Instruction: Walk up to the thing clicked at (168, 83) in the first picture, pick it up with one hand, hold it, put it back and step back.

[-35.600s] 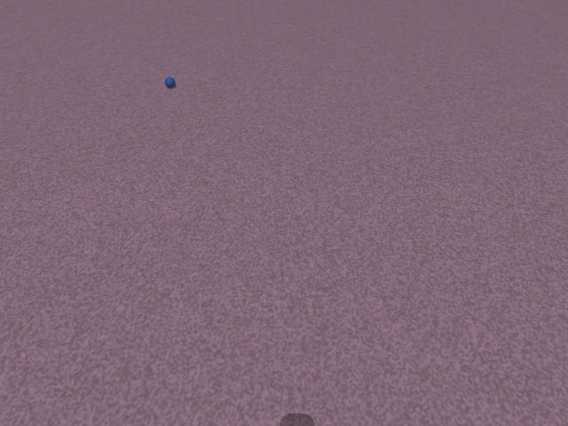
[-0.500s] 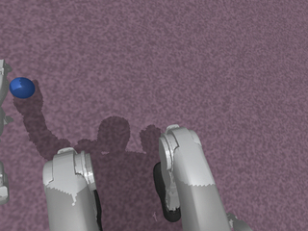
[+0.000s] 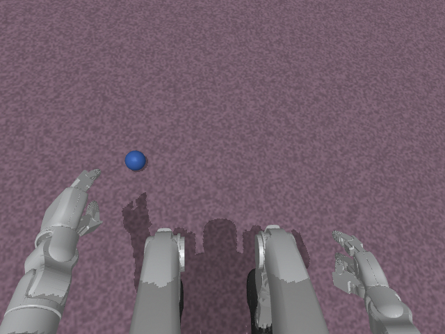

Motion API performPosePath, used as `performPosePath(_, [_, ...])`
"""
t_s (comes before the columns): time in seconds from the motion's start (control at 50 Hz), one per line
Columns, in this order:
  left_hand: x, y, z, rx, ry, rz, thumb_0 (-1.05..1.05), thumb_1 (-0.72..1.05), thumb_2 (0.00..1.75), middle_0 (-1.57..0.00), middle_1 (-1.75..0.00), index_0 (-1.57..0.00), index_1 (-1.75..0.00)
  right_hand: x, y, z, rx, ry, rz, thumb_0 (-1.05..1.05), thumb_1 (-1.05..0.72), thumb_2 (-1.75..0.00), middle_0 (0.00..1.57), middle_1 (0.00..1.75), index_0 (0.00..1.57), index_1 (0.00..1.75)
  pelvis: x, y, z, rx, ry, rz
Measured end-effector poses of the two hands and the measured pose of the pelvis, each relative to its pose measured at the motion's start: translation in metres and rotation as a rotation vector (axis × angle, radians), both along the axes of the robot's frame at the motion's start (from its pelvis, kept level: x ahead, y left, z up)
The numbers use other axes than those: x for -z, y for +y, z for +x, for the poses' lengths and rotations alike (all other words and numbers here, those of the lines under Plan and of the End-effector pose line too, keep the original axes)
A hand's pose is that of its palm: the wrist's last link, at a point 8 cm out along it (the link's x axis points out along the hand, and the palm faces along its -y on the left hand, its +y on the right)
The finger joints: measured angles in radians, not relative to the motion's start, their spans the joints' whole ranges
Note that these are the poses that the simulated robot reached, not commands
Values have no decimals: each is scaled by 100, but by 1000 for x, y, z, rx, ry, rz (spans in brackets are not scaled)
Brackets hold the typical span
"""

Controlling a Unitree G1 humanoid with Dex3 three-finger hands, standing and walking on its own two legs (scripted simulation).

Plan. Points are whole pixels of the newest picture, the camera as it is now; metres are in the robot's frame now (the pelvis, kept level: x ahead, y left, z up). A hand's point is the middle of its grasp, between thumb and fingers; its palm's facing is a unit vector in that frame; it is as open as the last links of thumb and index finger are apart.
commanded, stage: home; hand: left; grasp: from above
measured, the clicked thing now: (135, 160) +0.59 +0.27 -0.46
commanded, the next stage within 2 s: none
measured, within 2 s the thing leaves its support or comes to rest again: neither
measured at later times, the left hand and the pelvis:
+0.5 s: hand (59, 247) +0.25 +0.19 +0.11, palm faces +0.10 -0.97 -0.23, open 7.4 cm; pelvis +0.06 +0.00 +0.18, yaw +3 degrees
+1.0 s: hand (27, 271) +0.22 +0.19 +0.17, palm faces +0.13 -0.97 -0.20, open 7.4 cm; pelvis +0.08 +0.00 +0.22, yaw +4 degrees
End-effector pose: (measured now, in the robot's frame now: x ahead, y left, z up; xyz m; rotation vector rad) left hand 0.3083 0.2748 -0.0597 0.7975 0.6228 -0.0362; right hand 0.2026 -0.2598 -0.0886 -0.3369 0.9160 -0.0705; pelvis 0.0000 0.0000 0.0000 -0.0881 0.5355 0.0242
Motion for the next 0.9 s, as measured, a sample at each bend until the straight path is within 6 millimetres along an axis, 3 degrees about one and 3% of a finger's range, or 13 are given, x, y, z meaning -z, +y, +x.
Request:
performPosePath(0.08, [-31, -6, -22, -105, 11, -100, 0, 86, 90, -21, -31, -21, -31, -33, 13, 21, -9, -90, 22, 1, -91, -90, 20, 30, 20, 30, -26, -2, 3, -8, -32, 8])
performPosePath(0.18, [-70, -16, -45, -222, 46, -230, 0, 88, 90, -21, -31, -21, -31, -73, 28, 30, 2, -156, 59, 1, -90, -90, 20, 30, 20, 30, -63, -4, 10, -13, -75, 17])
performPosePath(0.3, [-119, -27, -64, -341, 87, -346, 1, 89, 90, -21, -31, -21, -30, -119, 37, 21, 44, -170, 73, 1, -90, -90, 21, 30, 20, 30, -110, -4, 26, -19, -135, 24])
performPosePath(0.44, [-176, -32, -76, -451, 105, -447, 1, 90, 90, -20, -31, -21, -30, -172, 33, 2, 112, -174, 34, 1, -90, -90, 21, 30, 20, 30, -160, -4, 47, -30, -211, 29])
performPosePath(0.6, [-237, -37, -87, -473, 83, -502, 1, 90, 90, -20, -31, -20, -30, -224, 23, 3, 156, -255, -8, 1, -90, -90, 21, 30, 20, 30, -201, -1, 68, -35, -293, 36])
performPosePath(0.72, [-259, -38, -97, -469, 69, -507, 1, 90, 90, -20, -31, -20, -30, -245, 23, 22, 137, -340, -6, 1, -90, -90, 21, 30, 20, 30, -214, 0, 76, -40, -334, 42])
performPosePath(0.9, [-256, -39, -105, -485, 90, -518, 1, 90, 90, -20, -31, -20, -30, -256, 30, 48, 70, -408, 9, 1, -90, -90, 21, 30, 20, 30, -216, -2, 76, -49, -356, 50])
